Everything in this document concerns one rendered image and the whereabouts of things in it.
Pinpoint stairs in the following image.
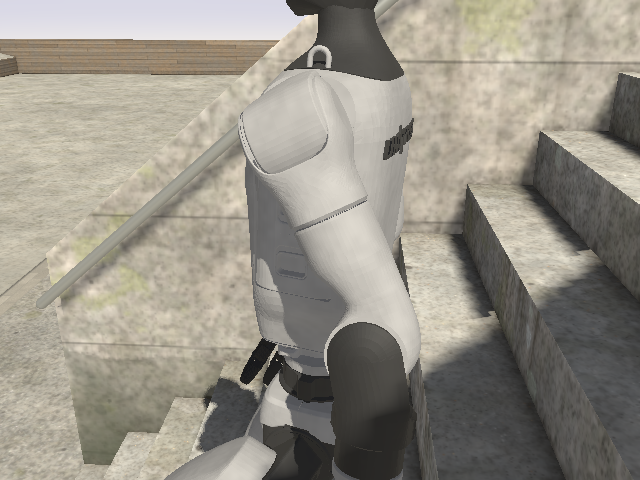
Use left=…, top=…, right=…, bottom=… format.
left=75, top=72, right=640, bottom=480

